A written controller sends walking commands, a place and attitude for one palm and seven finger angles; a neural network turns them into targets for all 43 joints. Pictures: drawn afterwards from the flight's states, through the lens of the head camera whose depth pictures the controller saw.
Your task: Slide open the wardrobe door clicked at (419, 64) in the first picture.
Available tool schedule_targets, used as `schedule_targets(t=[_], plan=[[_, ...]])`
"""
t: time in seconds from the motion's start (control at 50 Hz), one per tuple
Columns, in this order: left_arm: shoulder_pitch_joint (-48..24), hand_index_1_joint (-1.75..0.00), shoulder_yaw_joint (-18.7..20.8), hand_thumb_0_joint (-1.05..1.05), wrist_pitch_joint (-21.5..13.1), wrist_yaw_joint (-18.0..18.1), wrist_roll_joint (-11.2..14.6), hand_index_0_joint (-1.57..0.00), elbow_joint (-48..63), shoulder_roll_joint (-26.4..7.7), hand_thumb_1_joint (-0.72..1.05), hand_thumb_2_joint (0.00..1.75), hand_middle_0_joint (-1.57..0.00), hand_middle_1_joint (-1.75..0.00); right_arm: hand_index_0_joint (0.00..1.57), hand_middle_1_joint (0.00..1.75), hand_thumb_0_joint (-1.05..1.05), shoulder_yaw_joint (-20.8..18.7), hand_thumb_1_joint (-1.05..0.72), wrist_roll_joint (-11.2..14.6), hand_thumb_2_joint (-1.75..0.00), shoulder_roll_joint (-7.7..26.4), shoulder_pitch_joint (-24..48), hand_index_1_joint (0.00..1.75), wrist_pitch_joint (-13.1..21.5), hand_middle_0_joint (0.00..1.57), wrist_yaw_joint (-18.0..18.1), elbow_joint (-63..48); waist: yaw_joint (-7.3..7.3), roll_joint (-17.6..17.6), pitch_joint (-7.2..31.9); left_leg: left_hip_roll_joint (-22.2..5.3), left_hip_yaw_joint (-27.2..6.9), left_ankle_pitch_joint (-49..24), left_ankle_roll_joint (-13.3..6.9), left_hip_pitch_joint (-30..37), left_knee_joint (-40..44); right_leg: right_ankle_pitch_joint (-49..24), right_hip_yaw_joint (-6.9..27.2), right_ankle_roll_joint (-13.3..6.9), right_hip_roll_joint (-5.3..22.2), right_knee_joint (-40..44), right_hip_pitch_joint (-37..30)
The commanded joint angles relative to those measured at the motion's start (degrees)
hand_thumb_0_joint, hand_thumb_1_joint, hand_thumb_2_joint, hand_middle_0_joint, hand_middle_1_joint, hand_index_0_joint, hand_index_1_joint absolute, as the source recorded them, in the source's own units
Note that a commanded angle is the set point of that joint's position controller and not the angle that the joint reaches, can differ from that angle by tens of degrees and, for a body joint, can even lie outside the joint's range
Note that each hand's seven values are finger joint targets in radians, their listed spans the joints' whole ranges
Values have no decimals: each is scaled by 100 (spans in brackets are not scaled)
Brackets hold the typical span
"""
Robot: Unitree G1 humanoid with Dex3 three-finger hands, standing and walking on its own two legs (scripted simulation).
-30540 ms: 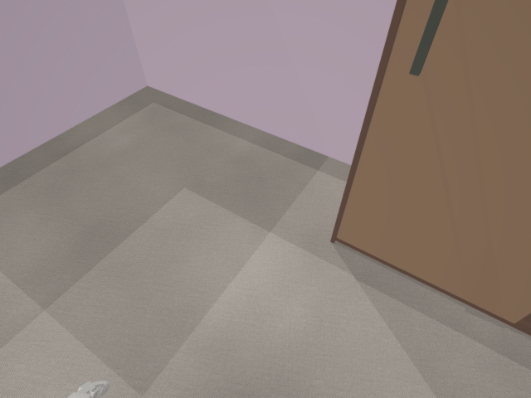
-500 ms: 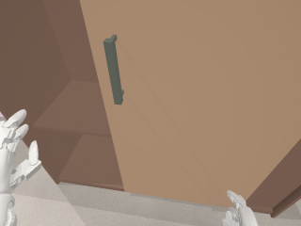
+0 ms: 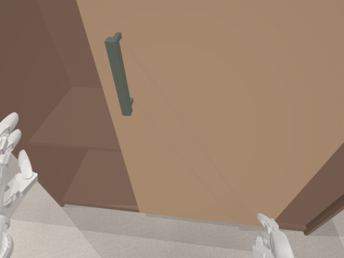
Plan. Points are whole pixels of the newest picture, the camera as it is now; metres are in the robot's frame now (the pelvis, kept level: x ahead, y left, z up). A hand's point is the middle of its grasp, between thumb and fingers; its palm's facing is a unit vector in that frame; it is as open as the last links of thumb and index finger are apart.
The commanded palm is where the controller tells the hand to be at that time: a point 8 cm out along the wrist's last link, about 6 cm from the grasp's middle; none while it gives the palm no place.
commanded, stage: step back with the hand held close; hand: left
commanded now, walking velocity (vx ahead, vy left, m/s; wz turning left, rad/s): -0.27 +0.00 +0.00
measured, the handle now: (123, 77) +0.47 +0.19 +0.20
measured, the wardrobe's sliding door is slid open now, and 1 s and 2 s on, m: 0.49 0.49 0.49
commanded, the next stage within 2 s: stop stepping back and stand still in 0.90 s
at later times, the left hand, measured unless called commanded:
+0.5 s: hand out of the picture +0.12 +0.31 +0.16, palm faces +0.48 -0.76 -0.45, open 7.4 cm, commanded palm +0.05 +0.34 +0.17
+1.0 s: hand out of the picture +0.02 +0.29 +0.18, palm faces +0.47 -0.77 -0.42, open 7.5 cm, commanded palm -0.04 +0.32 +0.17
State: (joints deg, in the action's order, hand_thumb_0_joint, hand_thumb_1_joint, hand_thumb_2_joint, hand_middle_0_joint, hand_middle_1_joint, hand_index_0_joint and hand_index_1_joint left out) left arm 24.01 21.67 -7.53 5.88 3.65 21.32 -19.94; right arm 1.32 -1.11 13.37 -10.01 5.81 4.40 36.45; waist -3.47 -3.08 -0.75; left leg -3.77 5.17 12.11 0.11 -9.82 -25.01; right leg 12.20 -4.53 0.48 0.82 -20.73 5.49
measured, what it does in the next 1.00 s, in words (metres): walks backwards: right foot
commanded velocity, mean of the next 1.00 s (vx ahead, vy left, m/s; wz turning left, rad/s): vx -0.30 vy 0.00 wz -0.02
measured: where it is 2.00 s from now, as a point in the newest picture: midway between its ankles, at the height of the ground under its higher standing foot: outside the picture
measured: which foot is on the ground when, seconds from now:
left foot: down 0.00-0.98, up 1.00-1.00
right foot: down 0.00-0.70, up 0.72-0.98, down 1.00-1.00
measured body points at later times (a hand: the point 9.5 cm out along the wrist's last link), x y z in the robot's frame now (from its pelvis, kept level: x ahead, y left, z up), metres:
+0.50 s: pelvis -0.07 +0.03 -0.02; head -0.06 +0.05 +0.43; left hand +0.09 +0.34 +0.18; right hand +0.11 -0.20 -0.08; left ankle +0.02 +0.12 -0.74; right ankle -0.01 -0.12 -0.74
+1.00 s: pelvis -0.18 +0.03 -0.02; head -0.16 +0.05 +0.43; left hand -0.01 +0.33 +0.20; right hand +0.02 -0.18 -0.09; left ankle -0.01 +0.12 -0.73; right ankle -0.29 -0.08 -0.75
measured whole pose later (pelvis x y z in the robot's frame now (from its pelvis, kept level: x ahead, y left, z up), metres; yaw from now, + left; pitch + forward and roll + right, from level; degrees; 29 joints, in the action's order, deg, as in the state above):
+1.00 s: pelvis -0.18 +0.03 -0.02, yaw -1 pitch +4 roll -1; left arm 27.4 26.5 -15.4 8.8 3.5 31.9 -25.7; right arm 0.5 -1.0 8.8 -9.9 10.0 1.9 34.4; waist -4.0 2.6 1.9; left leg -2.5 6.6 9.4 1.9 -34.7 -28.8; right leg 25.1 -0.6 -4.0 -1.5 -27.3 8.5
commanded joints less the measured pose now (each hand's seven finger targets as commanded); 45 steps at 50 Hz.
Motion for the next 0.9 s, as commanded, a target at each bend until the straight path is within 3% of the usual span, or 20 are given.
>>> schedule_targets(t=[0.0, 0.08, 0.2, 0.26, 0.36, 0.42, 0.5, 0.54, 0.58, 0.62, 0.64, 0.66, 0.68, 0.7, 0.72, 0.74, 0.76, 0.8, 0.84, 0.88], plan=[[-104, -30, 532, 0, -407, 65, -65, -20, 1283, -1048, 90, 90, -20, -30, 20, 30, 0, -325, -90, 38, -90, 625, 598, 30, 98, 20, 49, -1114, 155, 156, 814, 43, -127, -1476, -197, 385, -88, -2327, 564, -12, 474, 67, 493], [355, -30, 790, 0, -439, 116, -34, -20, 1606, -1258, 90, 90, -20, -30, 20, 30, 0, -367, -90, 80, -90, 640, 568, 30, -48, 20, 65, -1351, 144, 204, 1190, -90, -222, -2108, -205, 331, -38, -2376, 452, 36, 324, -313, 372], [567, -30, 1058, 0, -531, 201, -6, -20, 1902, -1448, 90, 90, -20, -30, 20, 30, 0, -403, -90, 112, -90, 644, 517, 30, -153, 20, 107, -1525, 169, 91, 1097, -179, -349, -1590, -230, -269, 92, -1985, 495, 56, 237, -553, 335], [597, -30, 1080, 0, -610, 233, -29, -20, 1909, -1414, 90, 90, -20, -30, 20, 30, 0, -409, -90, 119, -90, 682, 453, 30, -83, 20, 117, -1524, 164, -189, 978, -301, -532, -786, -313, -772, 365, -1389, 456, 71, 109, -747, 175], [311, -30, 1015, 0, -771, 263, -183, -20, 1836, -1236, 90, 90, -20, -30, 20, 30, 0, -421, -90, 145, -90, 779, 374, 30, 133, 20, 113, -1500, 200, -627, 503, -600, -935, 2015, -564, -2452, 1045, -485, 401, 92, -78, -1414, -411], [77, -30, 1000, 0, -869, 268, -287, -20, 1781, -1182, 90, 90, -20, -30, 20, 30, 0, -444, -90, 139, -90, 828, 309, 30, 267, 20, 103, -1448, 196, -749, 316, -775, -1111, 2972, -652, -3134, 1173, 23, 359, 88, -164, -1755, -542], [-8, -30, 1023, 0, -1018, 259, -307, -20, 1890, -1266, 90, 90, -20, -30, 20, 30, 0, -480, -90, 115, -90, 751, 217, 30, 402, 20, 75, -1390, 240, -120, 257, -319, -923, 2949, -481, -2658, 441, 1062, 929, -138, -11, -908, 422], [-102, -30, 1097, 0, -1093, 275, -264, -20, 2124, -1473, 90, 90, -20, -30, 20, 30, 0, -509, -90, 70, -90, 706, 121, 30, 434, 20, 64, -1267, 294, 506, 251, 123, -646, 2254, -252, -1488, -674, 2045, 1694, -442, 456, 146, 1859], [-174, -30, 880, 0, -1107, 326, -217, -20, 2091, -1395, 90, 90, -20, -30, 20, 30, 0, -428, -90, 31, -90, 521, 22, 30, 429, 20, 22, -978, 361, 1134, 375, 401, -447, 1271, -50, -237, -2078, 2059, 2234, -770, 1159, 679, 3122], [-545, -30, 805, 0, -1092, 376, -233, -20, 2149, -1385, 90, 90, -20, -30, 20, 30, 0, -400, -90, 11, -90, 500, -17, 30, 434, 20, 18, -881, 439, 1158, 486, 374, -493, 1066, -88, 147, -1929, 1468, 1842, -640, 1166, 450, 3207], [-724, -30, 842, 0, -1090, 378, -229, -20, 2164, -1449, 90, 90, -20, -30, 20, 30, 0, -403, -90, -2, -90, 564, 54, 30, 459, 20, 63, -911, 458, 780, 424, 279, -603, 1047, -134, 129, -1234, 1292, 1522, -425, 811, 88, 3128], [-728, -30, 811, 0, -1092, 364, -191, -20, 2095, -1378, 90, 90, -20, -30, 20, 30, 0, -408, -90, 35, -90, 679, 84, 30, 482, 20, 113, -974, 463, -20, 243, -101, -1243, 1629, -285, -436, -140, 1432, 1106, -164, 314, -647, 2854], [-729, -30, 836, 0, -1115, 365, -203, -20, 2098, -1278, 90, 90, -20, -30, 20, 30, 0, -405, -90, 62, -90, 797, 230, 30, 548, 20, 159, -1080, 382, -1196, 210, -910, -2298, 2615, -569, -1543, 1193, 1227, 552, 94, -283, -2153, 2004], [-794, -30, 1060, 0, -1137, 387, -302, -20, 2080, -1398, 90, 90, -20, -30, 20, 30, 0, -429, -90, 15, -90, 747, 322, 30, 642, 20, 172, -1063, 321, -1942, 552, -1669, -3020, 3696, -915, -2516, 2058, 1354, 460, 161, -658, -4161, 1030], [-888, -30, 1192, 0, -1120, 407, -335, -20, 1994, -1523, 90, 90, -20, -30, 20, 30, 0, -453, -90, -17, -90, 608, 215, 30, 663, 20, 135, -961, 344, -1415, 554, -1722, -2900, 3356, -952, -2792, 2124, 1431, 688, 98, -639, -5103, 900], [-886, -30, 1308, 0, -1221, 390, -263, -20, 2117, -1729, 90, 90, -20, -30, 20, 30, 0, -526, -90, 20, -90, 582, 199, 30, 678, 20, 93, -944, 284, -950, 831, -1628, -2694, 2851, -829, -2305, 1924, 1585, 746, 68, -638, -5116, 1152], [-555, -30, 1235, 0, -1213, 349, -232, -20, 1835, -1552, 90, 90, -20, -30, 20, 30, 0, -611, -90, 41, -90, 681, 247, 30, 695, 20, 23, -912, 233, -583, 815, -1530, -2286, 2608, -845, -2055, 1673, 1591, 678, 40, -682, -5012, 1238], [-40, -30, 1052, 0, -1118, 303, -128, -20, 1701, -1285, 90, 90, -20, -30, 20, 30, 0, -640, -90, 83, -90, 672, 345, 30, 686, 20, -98, -953, 162, -770, 810, -1243, -1568, 2508, -633, -2079, 1693, 1673, 228, 9, -720, -4531, 968], [12, -30, 899, 0, -1096, 297, -71, -20, 1923, -1215, 90, 90, -20, -30, 20, 30, 0, -591, -90, 84, -90, 581, 388, 30, 706, 20, -142, -982, 168, -1194, 815, -1110, -1371, 2347, -437, -1711, 1828, 1812, 15, -87, -631, -3216, 729], [75, -30, 788, 0, -1043, 288, -4, -20, 2089, -1254, 90, 90, -20, -30, 20, 30, 0, -502, -90, 95, -90, 502, 302, 30, 712, 20, -182, -903, 182, -1200, 1035, -938, -1117, 1964, -69, -1088, 1803, 2143, -206, -243, -703, -1641, 584]])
